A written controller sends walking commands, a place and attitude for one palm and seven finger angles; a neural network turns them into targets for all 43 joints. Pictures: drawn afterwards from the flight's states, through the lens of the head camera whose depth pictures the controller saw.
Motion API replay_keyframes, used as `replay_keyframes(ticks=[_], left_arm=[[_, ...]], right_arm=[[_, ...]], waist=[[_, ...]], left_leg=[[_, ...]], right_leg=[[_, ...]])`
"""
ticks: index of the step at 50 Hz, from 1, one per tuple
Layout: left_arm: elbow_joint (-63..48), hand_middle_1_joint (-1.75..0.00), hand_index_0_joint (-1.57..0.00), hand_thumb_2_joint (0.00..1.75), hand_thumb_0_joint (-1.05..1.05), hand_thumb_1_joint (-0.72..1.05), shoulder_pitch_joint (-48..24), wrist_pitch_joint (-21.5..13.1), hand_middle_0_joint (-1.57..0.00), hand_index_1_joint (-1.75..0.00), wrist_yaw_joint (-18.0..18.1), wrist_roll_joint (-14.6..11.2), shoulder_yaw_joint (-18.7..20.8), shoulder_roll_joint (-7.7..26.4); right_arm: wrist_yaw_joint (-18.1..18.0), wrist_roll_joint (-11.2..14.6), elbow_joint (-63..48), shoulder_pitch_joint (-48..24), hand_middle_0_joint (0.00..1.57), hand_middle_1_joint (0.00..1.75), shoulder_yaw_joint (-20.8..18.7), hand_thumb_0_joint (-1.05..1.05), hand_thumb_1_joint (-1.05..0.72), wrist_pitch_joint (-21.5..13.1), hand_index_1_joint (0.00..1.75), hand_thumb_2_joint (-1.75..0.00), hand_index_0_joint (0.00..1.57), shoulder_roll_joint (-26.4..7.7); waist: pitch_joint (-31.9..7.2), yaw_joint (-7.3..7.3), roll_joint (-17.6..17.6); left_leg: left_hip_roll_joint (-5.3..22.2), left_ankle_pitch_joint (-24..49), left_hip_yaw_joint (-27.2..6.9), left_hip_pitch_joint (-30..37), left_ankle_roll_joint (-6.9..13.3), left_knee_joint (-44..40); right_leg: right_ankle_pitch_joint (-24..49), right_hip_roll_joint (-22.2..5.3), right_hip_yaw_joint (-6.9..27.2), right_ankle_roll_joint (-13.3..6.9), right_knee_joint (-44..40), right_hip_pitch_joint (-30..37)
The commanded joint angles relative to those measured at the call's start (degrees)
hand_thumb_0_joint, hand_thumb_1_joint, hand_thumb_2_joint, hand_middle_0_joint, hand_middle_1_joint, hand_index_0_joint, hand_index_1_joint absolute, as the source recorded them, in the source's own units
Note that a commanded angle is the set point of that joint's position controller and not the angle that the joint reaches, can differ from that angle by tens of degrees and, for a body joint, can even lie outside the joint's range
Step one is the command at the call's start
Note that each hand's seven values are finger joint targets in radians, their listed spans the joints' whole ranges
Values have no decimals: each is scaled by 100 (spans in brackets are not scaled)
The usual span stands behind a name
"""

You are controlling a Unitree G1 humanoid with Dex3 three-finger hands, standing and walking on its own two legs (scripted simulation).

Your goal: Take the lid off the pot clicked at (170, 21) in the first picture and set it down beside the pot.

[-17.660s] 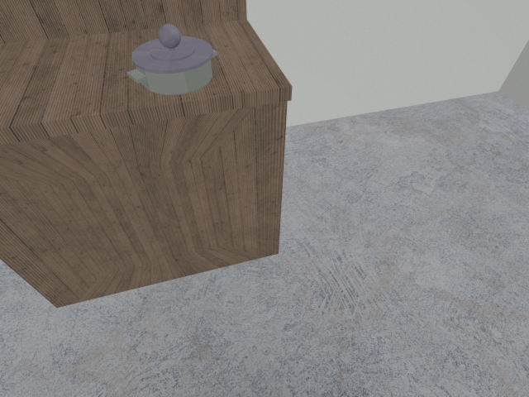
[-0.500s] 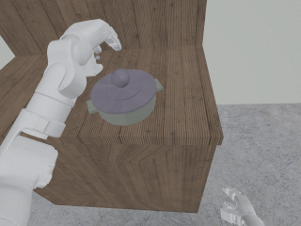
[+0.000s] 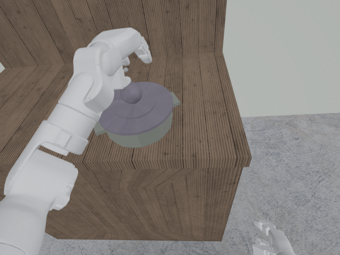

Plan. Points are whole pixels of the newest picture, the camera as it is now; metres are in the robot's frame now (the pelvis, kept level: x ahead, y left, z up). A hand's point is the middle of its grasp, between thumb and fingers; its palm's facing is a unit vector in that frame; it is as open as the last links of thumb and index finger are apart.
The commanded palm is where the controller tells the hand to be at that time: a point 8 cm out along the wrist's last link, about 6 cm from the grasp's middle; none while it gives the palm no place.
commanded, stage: move the open hand above the knob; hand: left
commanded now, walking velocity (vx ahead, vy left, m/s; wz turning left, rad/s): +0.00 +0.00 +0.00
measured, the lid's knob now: (131, 92) +0.45 +0.11 +0.17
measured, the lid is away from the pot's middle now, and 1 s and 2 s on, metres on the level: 0.00 0.00 0.00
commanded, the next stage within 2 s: lower the open fingers around the knob in 1.44 s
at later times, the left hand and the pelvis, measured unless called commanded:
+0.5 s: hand (119, 66) +0.43 +0.12 +0.26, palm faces -0.12 -0.07 -0.99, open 10.0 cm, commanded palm +0.40 +0.13 +0.32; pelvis -0.01 +0.00 +0.00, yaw +1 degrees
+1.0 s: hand (119, 64) +0.43 +0.11 +0.26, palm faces -0.09 -0.10 -0.99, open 10.0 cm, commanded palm +0.38 +0.13 +0.32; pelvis +0.00 +0.00 +0.00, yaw +0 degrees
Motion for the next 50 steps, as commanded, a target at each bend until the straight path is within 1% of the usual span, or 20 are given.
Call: replay_keyframes(ticks=[1,4,5,7,13,15,17,22,23,27,28,31,37,39,42,43,44,45,47,50], left_arm=[[-55,-8,-89,174,0,-42,-3327,132,-89,-8,377,230,977,1453],[76,-8,-89,174,0,-42,-2858,128,-89,-8,318,206,491,775],[-237,-8,-89,174,0,-42,-2815,108,-89,-8,313,213,598,899],[-748,-8,-89,174,0,-42,-2841,68,-89,-8,260,120,186,420],[-989,-8,-89,174,0,-42,-4162,32,-89,-8,432,205,889,1508],[-195,-8,-89,174,0,-42,-3916,103,-89,-8,467,220,976,1538],[190,-8,-89,174,0,-42,-3449,97,-89,-8,459,86,734,1090],[-79,-8,-89,174,0,-42,-2907,70,-89,-8,356,142,308,495],[-294,-8,-89,174,0,-42,-3090,60,-89,-8,357,257,545,858],[-204,-8,-89,174,0,-42,-3821,62,-89,-8,366,171,564,1043],[-525,-8,-89,174,0,-42,-4170,6,-89,-8,414,255,871,1470],[-235,-8,-89,174,0,-42,-3934,7,-89,-8,408,274,930,1506],[170,-8,-89,174,0,-42,-2703,84,-89,-8,261,85,233,402],[-576,-8,-89,174,0,-42,-3085,47,-89,-8,257,177,271,568],[-1451,-8,-89,174,0,-42,-3567,-54,-89,-8,351,117,828,1321],[-1682,-8,-89,174,0,-42,-3874,-82,-89,-8,415,236,1211,1850],[-1198,-8,-89,174,0,-42,-3684,-21,-89,-8,414,256,1097,1688],[-751,-8,-89,174,0,-42,-3398,50,-89,-8,449,232,1385,1930],[-310,-8,-89,174,0,-42,-2895,69,-89,-8,437,49,1149,1544],[-536,-8,-89,174,0,-42,-2308,88,-89,-8,362,82,798,1062]], right_arm=[[-47,16,-757,-863,20,30,-103,0,-90,-273,30,-90,20,-471],[11,46,-820,-930,20,30,-112,0,-90,-235,30,-90,20,-478],[35,44,-874,-940,20,30,-139,0,-90,-232,30,-90,20,-480],[82,67,-1009,-1100,20,30,-161,0,-90,-212,30,-90,20,-438],[-13,31,-794,-988,20,30,-125,0,-90,-351,30,-90,20,-447],[-58,19,-631,-952,20,30,-81,0,-90,-350,30,-90,20,-460],[-50,31,-624,-901,20,30,-93,0,-90,-313,30,-90,20,-488],[59,29,-849,-1060,20,30,-117,0,-90,-239,30,-90,20,-438],[58,13,-865,-1070,20,30,-106,0,-90,-234,30,-90,20,-453],[-40,43,-797,-1016,20,30,-98,0,-90,-236,30,-90,20,-462],[-72,15,-800,-964,20,30,-91,0,-90,-307,30,-90,20,-457],[-110,-17,-755,-944,20,30,-77,0,-90,-388,30,-90,20,-431],[34,66,-814,-958,20,30,-134,0,-90,-243,30,-90,20,-479],[61,55,-948,-1102,20,30,-122,0,-90,-251,30,-90,20,-440],[39,15,-993,-1117,20,30,-156,0,-90,-316,30,-90,20,-467],[26,-13,-976,-1054,20,30,-148,0,-90,-365,30,-90,20,-448],[13,-15,-926,-1123,20,30,-126,0,-90,-368,30,-90,20,-428],[-10,-21,-808,-1023,20,30,-117,0,-90,-318,30,-90,20,-466],[-7,26,-763,-1012,20,30,-113,0,-90,-249,30,-90,20,-510],[48,48,-941,-1228,20,30,-74,0,-90,-205,30,-90,20,-439]], waist=[[-1819,76,-1148],[-1796,59,-944],[-2063,88,-912],[-2335,10,-740],[-2430,6,-751],[-1984,39,-963],[-1805,28,-1034],[-2187,60,-884],[-2384,90,-909],[-1935,-59,-1075],[-2282,15,-982],[-2330,79,-951],[-1632,3,-991],[-2006,41,-766],[-2760,91,-655],[-3003,165,-677],[-2604,141,-838],[-2309,199,-1056],[-1788,169,-1181],[-1828,224,-1083]], left_leg=[[-101,1447,-227,1366,134,14],[-89,1386,-212,1426,87,27],[-92,1469,-220,1563,103,71],[-88,1700,-292,1834,112,155],[-111,1359,-407,1890,124,67],[-87,1125,-361,1583,103,-33],[-82,1087,-352,1442,79,-71],[-73,1352,-341,1662,66,31],[-72,1372,-301,1700,78,36],[-90,912,-323,1501,121,-34],[-124,1027,-328,1633,144,-46],[-142,1294,-333,1643,150,2],[-70,1224,-300,1473,91,-4],[-92,1303,-292,1684,107,39],[-111,1801,-391,2015,147,167],[-130,1920,-390,2056,154,146],[-131,1872,-337,1863,165,156],[-102,1668,-288,1607,153,91],[-68,1430,-239,1335,108,-18],[-69,1514,-189,1400,91,24]], right_leg=[[2520,193,11,-151,-366,-220],[2252,180,-58,-179,-351,-360],[2305,175,-20,-174,-351,-259],[2336,166,-32,-195,-331,-256],[2158,236,5,-217,-375,-229],[2027,216,-14,-208,-404,-346],[1967,187,-68,-216,-431,-387],[2043,155,-66,-226,-371,-261],[2149,159,-17,-210,-359,-134],[1870,155,-26,-175,-472,-324],[2027,170,38,-172,-451,-117],[2314,176,51,-185,-384,-61],[2072,170,-94,-194,-457,-426],[2116,185,-46,-207,-403,-297],[2591,181,40,-220,-332,103],[2778,201,104,-212,-303,278],[2819,200,98,-212,-306,134],[2740,181,84,-188,-345,100],[2548,144,3,-182,-423,-45],[2527,143,-2,-168,-378,-87]])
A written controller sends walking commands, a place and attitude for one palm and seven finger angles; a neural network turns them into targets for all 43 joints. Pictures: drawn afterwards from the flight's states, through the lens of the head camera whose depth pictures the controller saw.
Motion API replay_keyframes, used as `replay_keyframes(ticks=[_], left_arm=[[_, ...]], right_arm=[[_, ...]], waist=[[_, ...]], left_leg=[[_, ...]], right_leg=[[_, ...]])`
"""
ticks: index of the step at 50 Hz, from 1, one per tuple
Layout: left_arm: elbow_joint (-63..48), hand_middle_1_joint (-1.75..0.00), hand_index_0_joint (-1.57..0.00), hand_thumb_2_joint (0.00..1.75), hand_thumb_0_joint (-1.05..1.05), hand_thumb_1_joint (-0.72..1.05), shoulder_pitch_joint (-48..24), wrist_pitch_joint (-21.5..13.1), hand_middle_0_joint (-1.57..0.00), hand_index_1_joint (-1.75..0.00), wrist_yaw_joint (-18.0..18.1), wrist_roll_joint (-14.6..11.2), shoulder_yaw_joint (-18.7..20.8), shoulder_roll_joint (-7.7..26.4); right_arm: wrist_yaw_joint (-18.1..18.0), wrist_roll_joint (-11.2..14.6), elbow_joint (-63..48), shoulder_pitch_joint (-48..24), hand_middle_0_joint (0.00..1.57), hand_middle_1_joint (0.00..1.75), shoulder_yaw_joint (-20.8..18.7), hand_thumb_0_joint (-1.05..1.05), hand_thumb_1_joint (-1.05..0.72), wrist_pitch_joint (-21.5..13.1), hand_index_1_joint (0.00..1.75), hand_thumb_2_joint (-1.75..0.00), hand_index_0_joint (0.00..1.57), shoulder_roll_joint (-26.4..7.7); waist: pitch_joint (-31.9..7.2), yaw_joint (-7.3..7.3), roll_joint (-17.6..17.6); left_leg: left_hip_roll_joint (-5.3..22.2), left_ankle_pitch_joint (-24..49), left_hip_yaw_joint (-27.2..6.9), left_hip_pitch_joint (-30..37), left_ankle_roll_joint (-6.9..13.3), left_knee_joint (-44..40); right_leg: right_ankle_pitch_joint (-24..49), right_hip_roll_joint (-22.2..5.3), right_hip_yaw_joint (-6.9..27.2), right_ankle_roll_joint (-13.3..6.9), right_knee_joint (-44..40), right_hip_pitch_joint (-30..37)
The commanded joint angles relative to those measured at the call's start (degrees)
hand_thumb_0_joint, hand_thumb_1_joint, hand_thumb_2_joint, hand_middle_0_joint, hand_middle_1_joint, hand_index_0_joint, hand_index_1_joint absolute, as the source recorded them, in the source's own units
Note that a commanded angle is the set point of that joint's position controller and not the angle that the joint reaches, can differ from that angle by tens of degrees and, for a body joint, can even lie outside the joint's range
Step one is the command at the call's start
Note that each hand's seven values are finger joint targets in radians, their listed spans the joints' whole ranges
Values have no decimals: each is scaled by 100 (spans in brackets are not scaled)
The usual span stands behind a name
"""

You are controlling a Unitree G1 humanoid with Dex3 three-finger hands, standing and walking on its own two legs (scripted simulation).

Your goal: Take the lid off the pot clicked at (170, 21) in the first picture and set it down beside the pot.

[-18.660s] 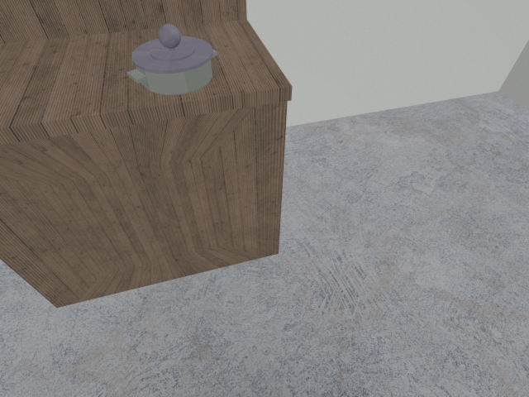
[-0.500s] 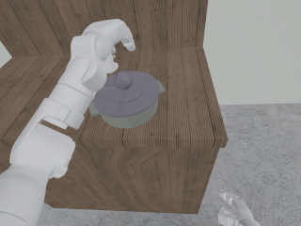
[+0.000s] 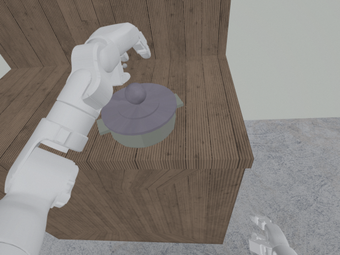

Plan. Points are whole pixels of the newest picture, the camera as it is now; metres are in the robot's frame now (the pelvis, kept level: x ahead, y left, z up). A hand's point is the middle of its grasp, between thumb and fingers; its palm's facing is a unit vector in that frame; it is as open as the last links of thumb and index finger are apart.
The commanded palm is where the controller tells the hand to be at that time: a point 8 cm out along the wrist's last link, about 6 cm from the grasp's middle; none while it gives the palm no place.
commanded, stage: move the open hand above the knob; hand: left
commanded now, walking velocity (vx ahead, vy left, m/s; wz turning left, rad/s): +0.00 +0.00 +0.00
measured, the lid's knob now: (135, 93) +0.45 +0.11 +0.17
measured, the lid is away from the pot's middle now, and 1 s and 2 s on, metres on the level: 0.00 0.00 0.00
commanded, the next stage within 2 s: lower the open fingers around the knob in 0.44 s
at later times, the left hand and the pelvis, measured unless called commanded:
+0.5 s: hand (127, 73) +0.42 +0.10 +0.25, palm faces -0.12 -0.05 -0.99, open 10.0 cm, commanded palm +0.39 +0.12 +0.32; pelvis -0.01 +0.00 +0.00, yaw +1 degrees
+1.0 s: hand (126, 83) +0.41 +0.11 +0.23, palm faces -0.15 -0.14 -0.98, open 10.0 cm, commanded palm +0.38 +0.13 +0.29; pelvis +0.00 -0.01 +0.00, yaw +0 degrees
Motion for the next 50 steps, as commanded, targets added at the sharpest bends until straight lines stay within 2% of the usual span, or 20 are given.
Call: replay_keyframes(ticks=[1,4,6,7,10,12,17,18,22,23,27,28,30,32,37,38,41,45,47,50], left_arm=[[-996,-8,-89,174,0,-42,-2116,103,-89,-8,161,146,524,893],[-1674,-8,-89,174,0,-42,-2202,130,-89,-8,102,167,376,829],[-1705,-8,-89,174,0,-42,-2765,192,-89,-8,148,222,653,1293],[-1884,-8,-89,174,0,-42,-3003,156,-89,-8,186,93,590,1242],[-1368,-8,-89,174,0,-42,-3423,177,-89,-8,295,199,906,1704],[-1189,-8,-89,174,0,-42,-3325,151,-89,-8,319,67,660,1343],[-508,-8,-89,174,0,-42,-2638,218,-89,-8,229,88,219,661],[-549,-8,-89,174,0,-42,-2757,217,-89,-8,230,225,413,955],[-1109,-8,-89,174,0,-42,-3356,117,-89,-8,203,149,239,825],[-1160,-8,-89,174,0,-42,-3588,95,-89,-8,226,255,518,1244],[-725,-8,-89,174,0,-42,-3400,91,-89,-8,242,137,722,1331],[-365,-8,-89,174,0,-42,-3204,106,-89,-8,207,158,870,1463],[24,-8,-89,174,0,-42,-2603,132,-89,-8,124,131,761,1236],[-308,-8,-89,174,0,-42,-2219,71,-89,-8,49,-20,453,749],[-1582,-8,-89,174,0,-42,-2784,19,-89,-8,51,-52,412,855],[-1878,-8,-89,174,0,-42,-3086,-10,-89,-8,109,52,789,1384],[-1570,-8,-89,174,0,-42,-3055,27,-89,-8,187,120,1121,1796],[-864,-8,-89,174,0,-42,-1883,39,-89,-8,187,-10,905,1289],[-992,-8,-89,174,0,-42,-1378,16,-89,-8,139,-161,494,673],[-1666,-8,-89,174,0,-42,-1594,29,-89,-8,152,-75,517,844]], right_arm=[[81,50,-1090,-1095,20,30,-147,0,-90,-164,30,-90,20,-487],[150,73,-1214,-1258,20,30,-166,0,-90,-72,30,-90,20,-464],[98,64,-1116,-1227,20,30,-148,0,-90,-50,30,-90,20,-484],[71,72,-1114,-1240,20,30,-157,0,-90,-68,30,-90,20,-507],[-49,44,-910,-1135,20,30,-99,0,-90,-189,30,-90,20,-473],[-51,60,-878,-1140,20,30,-101,0,-90,-223,30,-90,20,-488],[15,62,-863,-1096,20,30,-104,0,-90,-160,30,-90,20,-502],[9,46,-856,-1093,20,30,-88,0,-90,-155,30,-90,20,-504],[19,54,-987,-1180,20,30,-127,0,-90,-205,30,-90,20,-455],[3,39,-960,-1151,20,30,-98,0,-90,-237,30,-90,20,-464],[-38,21,-847,-973,20,30,-126,0,-90,-260,30,-90,20,-512],[-56,-1,-831,-917,20,30,-102,0,-90,-250,30,-90,20,-513],[-49,15,-856,-897,20,30,-85,0,-90,-201,30,-90,20,-520],[12,46,-1008,-949,20,30,-150,0,-90,-157,30,-90,20,-530],[60,55,-1202,-1050,20,30,-202,0,-90,-109,30,-90,20,-513],[58,33,-1200,-980,20,30,-202,0,-90,-157,30,-90,20,-502],[5,2,-1071,-906,20,30,-188,0,-90,-181,30,-90,20,-523],[50,37,-1016,-908,20,30,-181,0,-90,-134,30,-90,20,-524],[103,76,-1107,-1005,20,30,-208,0,-90,-77,30,-90,20,-524],[136,80,-1214,-1172,20,30,-200,0,-90,-12,30,-90,20,-507]], waist=[[-1970,150,-987],[-2202,74,-806],[-2000,29,-864],[-1995,-16,-776],[-1890,42,-891],[-1930,16,-665],[-1821,-3,-889],[-1991,32,-938],[-2220,-49,-849],[-2358,4,-829],[-2119,29,-883],[-1965,46,-1171],[-1655,83,-1313],[-1744,59,-1175],[-2195,-9,-851],[-2475,48,-806],[-2286,91,-859],[-1709,120,-1062],[-1667,84,-966],[-1967,81,-890]], left_leg=[[-72,1631,-189,1461,91,150],[-66,1801,-199,1689,105,261],[-61,1395,-205,1587,104,208],[-79,1280,-252,1633,112,204],[-81,1030,-292,1545,108,104],[-85,1059,-327,1580,70,108],[-83,971,-289,1397,41,124],[-70,951,-252,1407,42,104],[-107,1038,-327,1621,98,207],[-95,1066,-326,1616,93,160],[-102,1128,-325,1470,100,140],[-91,1043,-295,1335,99,95],[-75,1028,-215,1144,95,86],[-81,1158,-215,1258,96,128],[-108,1424,-237,1617,154,255],[-109,1546,-275,1739,162,251],[-130,1512,-246,1583,170,248],[-69,1365,-207,1308,120,207],[-72,1344,-203,1335,102,225],[-67,1360,-196,1480,107,295]], right_leg=[[2589,151,4,-180,-271,-54],[2618,158,16,-187,-246,-78],[2320,176,20,-176,-298,-216],[2226,171,5,-186,-338,-228],[1988,198,45,-192,-372,-271],[1939,184,-12,-227,-336,-319],[1930,142,-44,-217,-335,-366],[1933,140,-12,-205,-316,-263],[2018,138,7,-215,-294,-253],[2061,149,37,-214,-259,-123],[2210,137,21,-218,-282,-131],[2192,148,24,-190,-291,-133],[2258,125,5,-160,-294,-192],[2346,111,-11,-166,-302,-166],[2571,146,28,-177,-271,-33],[2657,186,86,-178,-234,106],[2770,200,134,-170,-244,108],[2525,207,37,-171,-284,-154],[2439,185,-28,-180,-293,-218],[2436,194,29,-170,-258,-144]])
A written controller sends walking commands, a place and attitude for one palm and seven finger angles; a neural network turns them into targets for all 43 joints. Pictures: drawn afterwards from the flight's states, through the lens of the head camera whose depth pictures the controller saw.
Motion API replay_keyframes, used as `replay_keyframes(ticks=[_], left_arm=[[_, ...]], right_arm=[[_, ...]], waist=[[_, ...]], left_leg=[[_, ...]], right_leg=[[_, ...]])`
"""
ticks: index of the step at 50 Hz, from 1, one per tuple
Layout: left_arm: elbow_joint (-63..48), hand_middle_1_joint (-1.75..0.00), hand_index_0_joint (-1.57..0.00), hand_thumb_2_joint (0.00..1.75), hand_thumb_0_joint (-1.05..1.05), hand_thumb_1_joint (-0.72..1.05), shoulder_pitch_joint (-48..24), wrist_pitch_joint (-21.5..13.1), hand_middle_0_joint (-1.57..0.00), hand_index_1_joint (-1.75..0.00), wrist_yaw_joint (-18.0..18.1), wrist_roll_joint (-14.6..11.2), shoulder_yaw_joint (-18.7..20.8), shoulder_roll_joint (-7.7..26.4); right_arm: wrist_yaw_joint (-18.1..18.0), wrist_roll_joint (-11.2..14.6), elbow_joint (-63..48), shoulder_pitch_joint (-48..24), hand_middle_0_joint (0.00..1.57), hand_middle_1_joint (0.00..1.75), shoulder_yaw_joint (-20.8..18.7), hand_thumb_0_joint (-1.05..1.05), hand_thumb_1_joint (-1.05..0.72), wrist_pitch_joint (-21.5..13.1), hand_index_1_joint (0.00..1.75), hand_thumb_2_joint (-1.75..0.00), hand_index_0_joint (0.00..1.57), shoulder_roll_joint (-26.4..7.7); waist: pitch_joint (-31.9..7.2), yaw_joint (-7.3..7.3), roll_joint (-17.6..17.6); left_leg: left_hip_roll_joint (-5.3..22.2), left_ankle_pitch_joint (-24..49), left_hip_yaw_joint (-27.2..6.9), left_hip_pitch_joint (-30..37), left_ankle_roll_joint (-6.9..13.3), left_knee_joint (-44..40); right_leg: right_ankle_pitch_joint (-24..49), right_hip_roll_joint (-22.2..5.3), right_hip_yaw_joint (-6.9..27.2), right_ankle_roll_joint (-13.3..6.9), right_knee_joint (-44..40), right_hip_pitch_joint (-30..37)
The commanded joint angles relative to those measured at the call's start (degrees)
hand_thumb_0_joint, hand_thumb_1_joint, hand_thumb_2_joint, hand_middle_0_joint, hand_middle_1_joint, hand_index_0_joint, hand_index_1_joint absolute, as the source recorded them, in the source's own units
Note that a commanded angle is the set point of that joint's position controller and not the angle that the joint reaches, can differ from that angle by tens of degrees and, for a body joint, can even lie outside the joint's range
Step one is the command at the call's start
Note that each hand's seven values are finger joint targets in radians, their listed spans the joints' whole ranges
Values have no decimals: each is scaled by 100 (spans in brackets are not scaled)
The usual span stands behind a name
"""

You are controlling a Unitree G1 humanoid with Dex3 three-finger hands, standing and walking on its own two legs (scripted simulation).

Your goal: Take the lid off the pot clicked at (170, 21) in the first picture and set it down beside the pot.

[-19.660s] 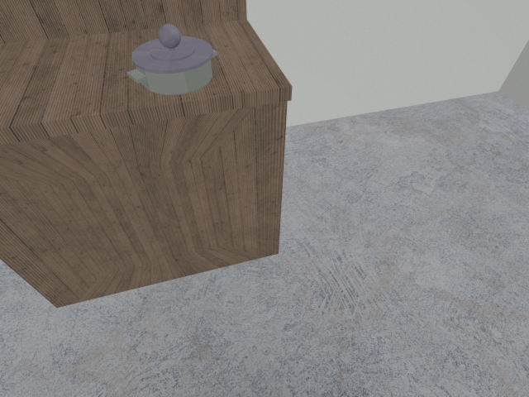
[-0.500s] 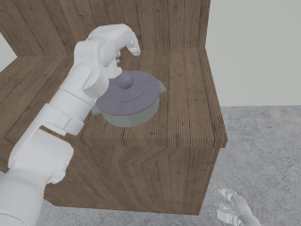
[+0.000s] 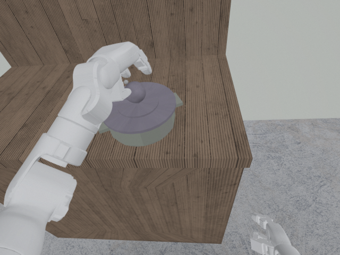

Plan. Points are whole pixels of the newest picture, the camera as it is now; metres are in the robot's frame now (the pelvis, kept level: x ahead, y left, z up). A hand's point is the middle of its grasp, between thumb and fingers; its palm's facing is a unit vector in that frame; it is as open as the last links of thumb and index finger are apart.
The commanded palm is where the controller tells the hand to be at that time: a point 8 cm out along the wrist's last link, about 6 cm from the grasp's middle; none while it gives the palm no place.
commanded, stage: lower the open fingers around the knob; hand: left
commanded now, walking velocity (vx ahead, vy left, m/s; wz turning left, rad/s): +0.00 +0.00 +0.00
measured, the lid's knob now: (135, 92) +0.45 +0.12 +0.17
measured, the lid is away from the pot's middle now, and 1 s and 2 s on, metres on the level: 0.00 0.00 0.00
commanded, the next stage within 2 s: close the fingers and squeeze the knob in 0.88 s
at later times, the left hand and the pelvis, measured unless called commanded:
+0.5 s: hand (129, 94) +0.42 +0.12 +0.19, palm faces -0.22 -0.10 -0.97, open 10.2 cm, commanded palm +0.39 +0.13 +0.26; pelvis +0.00 +0.00 +0.00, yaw +1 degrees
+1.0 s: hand (126, 95) +0.41 +0.12 +0.19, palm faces -0.20 -0.14 -0.97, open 10.2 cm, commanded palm +0.39 +0.14 +0.26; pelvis +0.00 +0.00 +0.00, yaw +1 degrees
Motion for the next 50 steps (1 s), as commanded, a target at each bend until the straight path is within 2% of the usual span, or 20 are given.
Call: replay_keyframes(ticks=[1,2,3,5,8,9,12,14,17,19,22,24,25,29,36,42,45,48,49,50], left_arm=[[-1389,-8,-89,174,0,-42,-2582,-4,-89,-8,201,133,390,833],[-1495,-8,-89,174,0,-42,-2883,-6,-89,-8,236,61,315,799],[-1596,-8,-89,174,0,-42,-3302,-17,-89,-8,310,164,641,1256],[-1178,-8,-89,174,0,-42,-3452,18,-89,-8,408,250,849,1585],[-432,-8,-89,174,0,-42,-2656,55,-89,-8,377,235,713,1259],[-206,-8,-89,174,0,-42,-2427,63,-89,-8,332,205,427,881],[-702,-8,-89,174,0,-42,-2291,54,-89,-8,253,58,-116,165],[-870,-8,-89,174,0,-42,-2692,77,-89,-8,268,172,-45,371],[-152,-8,-89,174,0,-42,-2703,103,-89,-8,398,234,403,901],[0,-8,-89,174,0,-42,-3077,77,-89,-8,421,338,371,898],[-357,-8,-89,174,0,-42,-3017,-28,-89,-8,452,214,237,629],[-337,-8,-89,174,0,-42,-2934,-43,-89,-8,466,303,416,793],[-298,-8,-89,174,0,-42,-2837,-51,-89,-8,472,292,548,948],[-254,-8,-89,174,0,-42,-2814,-59,-89,-8,446,238,361,684],[-479,-8,-89,174,0,-42,-2517,-86,-89,-8,446,175,489,832],[-835,-8,-89,174,0,-42,-2462,-115,-89,-8,503,132,615,991],[-736,-8,-89,174,0,-42,-2503,-89,-89,-8,499,193,641,1068],[-751,-8,-89,174,0,-42,-2536,-81,-89,-8,505,208,687,1153],[-508,-8,-89,174,0,-42,-2540,-49,-89,-8,501,209,571,1026],[-475,-8,-81,135,0,-28,-2593,-30,-81,-8,503,210,576,1032]], right_arm=[[41,28,-1063,-1213,20,30,-126,0,-90,-181,30,-90,20,-440],[37,43,-1023,-1202,20,30,-150,0,-90,-174,30,-90,20,-448],[1,23,-948,-1112,20,30,-149,0,-90,-211,30,-90,20,-443],[-73,-2,-823,-1110,20,30,-107,0,-90,-250,30,-90,20,-446],[-78,-2,-738,-1048,20,30,-60,0,-90,-240,30,-90,20,-444],[-68,20,-758,-1118,20,30,-45,0,-90,-233,30,-90,20,-431],[-5,45,-892,-1223,20,30,-117,0,-90,-188,30,-90,20,-409],[-4,30,-864,-1236,20,30,-104,0,-90,-196,30,-90,20,-402],[-75,28,-669,-990,20,30,-91,0,-90,-153,30,-90,20,-500],[-125,9,-641,-1004,20,30,-44,0,-90,-176,30,-90,20,-452],[-107,-16,-738,-989,20,30,-111,0,-90,-231,30,-90,20,-426],[-74,-44,-734,-942,20,30,-115,0,-90,-271,30,-90,20,-426],[-69,-46,-745,-930,20,30,-108,0,-90,-273,30,-90,20,-431],[-52,-23,-732,-888,20,30,-144,0,-90,-261,30,-90,20,-445],[-38,-21,-764,-874,20,30,-151,0,-90,-282,30,-90,20,-453],[-22,-24,-788,-917,20,30,-186,0,-90,-287,30,-90,20,-491],[-33,-11,-775,-980,20,30,-152,0,-90,-271,30,-90,20,-454],[-45,-18,-776,-985,20,30,-148,0,-90,-250,30,-90,20,-465],[-60,-6,-751,-1019,20,30,-120,0,-90,-237,30,-90,20,-459],[-74,-5,-714,-1003,20,30,-125,0,-90,-217,30,-90,20,-459]], waist=[[-2014,7,-790],[-1974,-89,-732],[-2148,-55,-778],[-2075,-26,-793],[-1794,10,-886],[-1617,-15,-894],[-1799,-124,-726],[-1979,-133,-683],[-1635,-160,-885],[-1601,-143,-913],[-2117,-121,-686],[-2351,-54,-650],[-2330,-34,-809],[-1964,-111,-997],[-1917,-53,-947],[-2102,-34,-586],[-1967,-27,-877],[-2086,-25,-804],[-1868,-50,-818],[-1807,-62,-917]], left_leg=[[-134,1334,-173,1555,155,155],[-126,1236,-230,1612,165,167],[-136,1189,-268,1664,170,132],[-148,1074,-283,1566,169,111],[-144,1031,-247,1336,124,87],[-134,944,-218,1261,107,93],[-127,1044,-257,1523,117,174],[-132,1093,-288,1634,127,199],[-101,677,-301,1287,106,129],[-113,613,-295,1256,105,68],[-139,957,-374,1535,122,148],[-135,1273,-374,1656,113,190],[-148,1248,-349,1563,128,196],[-131,1237,-319,1470,147,143],[-154,1287,-284,1481,169,113],[-151,1417,-328,1639,158,148],[-148,1261,-281,1489,161,128],[-148,1243,-281,1504,155,130],[-146,1137,-267,1396,147,109],[-149,1049,-258,1385,156,105]], right_leg=[[2395,140,50,-122,-339,-165],[2270,152,21,-134,-363,-255],[2240,184,59,-126,-364,-161],[2173,186,96,-133,-357,-161],[2132,157,37,-131,-357,-254],[2032,151,11,-128,-349,-382],[2034,151,-41,-140,-355,-455],[2086,175,-20,-149,-342,-405],[1739,168,-47,-144,-371,-487],[1667,180,-48,-147,-366,-506],[1950,180,-27,-176,-305,-332],[2245,208,-17,-186,-236,-187],[2324,208,8,-162,-254,-101],[2404,219,-28,-137,-324,-216],[2491,222,9,-117,-373,-122],[2487,223,7,-159,-358,-70],[2458,221,53,-125,-382,-80],[2420,214,49,-123,-367,-48],[2315,212,30,-126,-378,-155],[2279,207,36,-111,-420,-202]])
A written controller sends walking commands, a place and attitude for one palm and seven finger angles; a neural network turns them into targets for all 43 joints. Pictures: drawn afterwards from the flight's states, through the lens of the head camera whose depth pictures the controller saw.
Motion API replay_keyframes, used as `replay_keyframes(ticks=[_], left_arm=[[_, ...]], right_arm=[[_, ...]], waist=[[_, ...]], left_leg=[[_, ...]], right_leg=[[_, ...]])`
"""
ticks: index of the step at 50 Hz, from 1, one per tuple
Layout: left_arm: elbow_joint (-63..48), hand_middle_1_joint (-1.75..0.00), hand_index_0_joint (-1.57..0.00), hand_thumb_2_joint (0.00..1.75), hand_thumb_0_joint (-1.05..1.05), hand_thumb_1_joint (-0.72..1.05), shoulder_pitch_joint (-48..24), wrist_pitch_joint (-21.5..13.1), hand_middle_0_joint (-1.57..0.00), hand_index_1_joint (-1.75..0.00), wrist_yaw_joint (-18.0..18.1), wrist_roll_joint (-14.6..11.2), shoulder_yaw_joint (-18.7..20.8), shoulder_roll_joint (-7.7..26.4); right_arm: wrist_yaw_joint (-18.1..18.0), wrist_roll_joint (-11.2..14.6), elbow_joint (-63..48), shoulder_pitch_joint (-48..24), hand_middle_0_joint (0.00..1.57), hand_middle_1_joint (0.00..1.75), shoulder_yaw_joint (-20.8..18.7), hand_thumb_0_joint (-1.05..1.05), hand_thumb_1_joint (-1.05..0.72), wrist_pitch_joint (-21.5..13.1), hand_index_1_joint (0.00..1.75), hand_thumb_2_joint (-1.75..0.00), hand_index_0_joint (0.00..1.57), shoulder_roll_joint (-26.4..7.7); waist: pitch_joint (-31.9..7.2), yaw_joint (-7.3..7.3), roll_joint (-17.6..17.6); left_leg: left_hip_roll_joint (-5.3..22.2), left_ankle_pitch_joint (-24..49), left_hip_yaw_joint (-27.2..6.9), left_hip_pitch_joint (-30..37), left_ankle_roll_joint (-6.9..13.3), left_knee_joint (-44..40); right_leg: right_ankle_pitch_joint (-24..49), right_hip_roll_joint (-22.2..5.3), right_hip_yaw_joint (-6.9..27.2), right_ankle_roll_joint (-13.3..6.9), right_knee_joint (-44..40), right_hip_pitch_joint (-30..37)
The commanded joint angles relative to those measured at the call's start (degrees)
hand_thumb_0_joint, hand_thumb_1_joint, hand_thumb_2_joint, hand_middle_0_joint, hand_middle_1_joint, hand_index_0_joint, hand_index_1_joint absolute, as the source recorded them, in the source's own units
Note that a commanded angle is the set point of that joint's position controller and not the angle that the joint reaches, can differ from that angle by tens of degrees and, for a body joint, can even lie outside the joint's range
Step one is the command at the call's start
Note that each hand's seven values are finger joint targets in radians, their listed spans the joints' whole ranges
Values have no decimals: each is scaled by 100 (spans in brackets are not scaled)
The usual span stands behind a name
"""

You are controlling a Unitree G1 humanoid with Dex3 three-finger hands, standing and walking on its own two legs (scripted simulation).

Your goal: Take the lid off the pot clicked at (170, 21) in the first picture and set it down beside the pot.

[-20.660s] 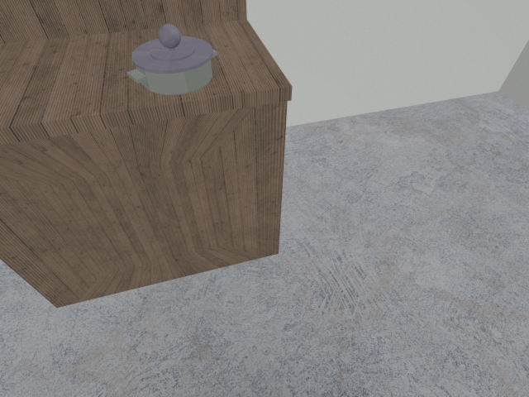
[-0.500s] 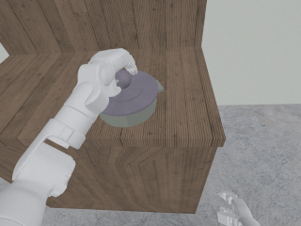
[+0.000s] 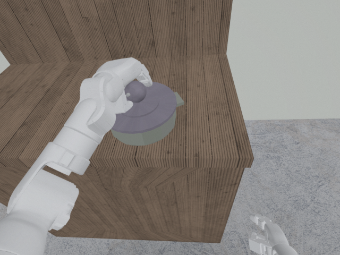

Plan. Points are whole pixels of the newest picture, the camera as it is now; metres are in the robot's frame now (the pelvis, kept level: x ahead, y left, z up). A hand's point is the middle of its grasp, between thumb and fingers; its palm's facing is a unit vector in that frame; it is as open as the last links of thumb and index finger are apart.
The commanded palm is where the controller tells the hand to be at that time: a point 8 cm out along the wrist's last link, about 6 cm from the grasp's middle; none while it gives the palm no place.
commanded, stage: close the fingers and squeeze the knob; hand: left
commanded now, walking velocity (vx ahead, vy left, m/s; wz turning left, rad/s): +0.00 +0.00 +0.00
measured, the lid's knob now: (135, 91) +0.45 +0.11 +0.17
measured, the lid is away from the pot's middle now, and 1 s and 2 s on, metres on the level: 0.00 0.00 0.02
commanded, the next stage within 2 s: lift the lid straight up in 1.22 s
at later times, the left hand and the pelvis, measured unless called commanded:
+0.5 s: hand (128, 93) +0.42 +0.12 +0.20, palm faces -0.22 -0.13 -0.97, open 8.9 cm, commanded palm +0.39 +0.13 +0.26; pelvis +0.00 +0.00 +0.00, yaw +0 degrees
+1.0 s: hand (131, 92) +0.43 +0.11 +0.19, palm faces -0.23 -0.10 -0.97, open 8.4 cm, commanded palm +0.41 +0.12 +0.26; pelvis +0.00 +0.00 +0.00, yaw +1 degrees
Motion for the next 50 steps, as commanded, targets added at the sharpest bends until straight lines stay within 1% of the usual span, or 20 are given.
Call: replay_keyframes(ticks=[1,3,9,10,13,16,18,20,22,24,25,28,30,32,33,36,42,46,47,50], left_arm=[[-581,-8,-82,134,0,-27,-2913,61,-82,-8,206,199,741,1162],[-858,-8,-83,134,0,-24,-2995,11,-83,-8,211,223,808,1256],[-544,-8,-88,131,0,-17,-3130,75,-88,-8,187,238,634,1070],[-498,-16,-85,131,0,-16,-3127,89,-85,-16,187,224,634,1065],[-752,-37,-78,129,0,-12,-3241,47,-78,-37,191,249,701,1139],[-422,-48,-75,127,0,-8,-3108,82,-75,-48,152,239,700,1138],[-746,-54,-74,125,0,-5,-3229,22,-74,-54,138,235,806,1277],[-853,-59,-74,124,0,-2,-3151,24,-74,-59,123,208,754,1163],[-942,-63,-73,122,0,0,-2911,2,-73,-63,110,135,828,1196],[-555,-67,-73,120,0,3,-2754,35,-73,-67,89,180,713,1069],[-464,-69,-73,119,0,4,-2766,46,-73,-69,100,192,813,1187],[-821,-74,-74,115,0,9,-3011,-4,-74,-74,119,199,815,1267],[-837,-77,-74,113,0,12,-3065,26,-74,-77,146,201,721,1131],[-937,-71,-76,117,0,11,-2940,20,-76,-71,147,135,638,1003],[-894,-70,-76,119,0,11,-2971,28,-77,-69,169,200,725,1112],[-633,-69,-77,121,0,14,-3146,98,-79,-68,167,195,433,802],[-293,-71,-79,124,0,20,-3206,101,-82,-70,211,201,671,1079],[-298,-72,-81,125,0,23,-3487,129,-84,-71,171,235,244,615],[-445,-72,-82,125,0,24,-3480,89,-84,-72,170,175,277,603],[-157,-73,-84,127,0,26,-3417,131,-86,-73,165,262,438,798]], right_arm=[[-45,14,-845,-947,20,30,-128,0,-90,-199,30,-90,20,-536],[-40,12,-899,-980,20,30,-133,0,-90,-211,30,-90,20,-533],[-58,19,-825,-961,20,30,-106,0,-90,-187,30,-90,20,-529],[-67,22,-827,-966,20,30,-102,0,-90,-191,30,-90,20,-520],[-58,-2,-856,-921,20,30,-127,0,-90,-218,30,-90,20,-522],[-70,6,-827,-906,20,30,-95,0,-90,-218,30,-90,20,-535],[-62,-3,-874,-920,20,30,-120,0,-90,-237,30,-90,20,-536],[-48,-15,-906,-938,20,30,-141,0,-90,-271,30,-90,20,-517],[-24,-10,-905,-890,20,30,-180,0,-90,-266,30,-90,20,-556],[-26,8,-888,-890,20,30,-131,0,-90,-247,30,-90,20,-539],[-37,18,-850,-866,20,30,-133,0,-90,-224,30,-90,20,-556],[-50,11,-904,-901,20,30,-130,0,-90,-216,30,-90,20,-560],[-54,7,-889,-898,20,30,-149,0,-90,-233,30,-90,20,-530],[-21,14,-916,-903,20,30,-171,0,-90,-222,30,-90,20,-560],[-15,9,-895,-884,20,30,-158,0,-90,-224,30,-90,20,-543],[-19,30,-822,-903,20,30,-137,0,-90,-197,30,-90,20,-537],[-82,14,-751,-801,20,30,-147,0,-90,-214,30,-90,20,-586],[-64,28,-739,-851,20,30,-107,0,-90,-227,30,-90,20,-528],[-55,20,-753,-819,20,30,-154,0,-90,-227,30,-90,20,-549],[-69,2,-729,-814,20,30,-102,0,-90,-239,30,-90,20,-538]], waist=[[-1773,-7,-871],[-2066,27,-715],[-1912,-38,-761],[-1852,-36,-781],[-2202,-19,-747],[-1952,-14,-883],[-2185,7,-812],[-2274,20,-743],[-2279,15,-690],[-1918,3,-887],[-1794,4,-976],[-1956,4,-811],[-2042,-3,-763],[-2105,-13,-639],[-2164,6,-656],[-1866,-70,-748],[-1948,-66,-838],[-1954,-114,-757],[-2103,-135,-728],[-2047,-82,-888]], left_leg=[[-145,968,-175,1381,132,-5],[-146,1119,-209,1531,126,32],[-143,1055,-213,1462,119,38],[-144,1046,-217,1451,125,37],[-153,1249,-257,1621,131,75],[-162,1153,-227,1421,135,55],[-173,1287,-234,1527,146,70],[-185,1473,-250,1642,156,122],[-168,1597,-257,1678,154,154],[-162,1336,-213,1450,142,86],[-137,1198,-189,1378,135,51],[-145,1214,-211,1475,141,27],[-153,1290,-231,1591,151,64],[-131,1420,-259,1657,136,77],[-124,1378,-267,1669,121,53],[-113,1057,-264,1552,110,-5],[-142,972,-258,1467,138,20],[-141,1123,-274,1596,123,21],[-139,1229,-314,1682,129,64],[-162,1178,-259,1552,134,44]], right_leg=[[2128,188,98,-118,-390,-287],[2183,188,113,-147,-324,-183],[2160,193,83,-144,-338,-297],[2160,196,89,-147,-347,-318],[2327,206,93,-157,-304,-173],[2342,193,88,-135,-321,-211],[2494,185,115,-136,-291,-59],[2654,197,124,-138,-280,-61],[2724,193,100,-151,-270,-31],[2525,208,77,-124,-309,-170],[2412,207,80,-115,-338,-203],[2355,198,88,-130,-333,-147],[2394,219,98,-140,-336,-181],[2409,217,67,-163,-312,-182],[2337,234,69,-161,-301,-174],[2052,249,26,-156,-355,-391],[2074,210,60,-159,-378,-285],[2166,232,33,-170,-341,-386],[2222,224,14,-188,-327,-338],[2331,223,52,-158,-335,-254]])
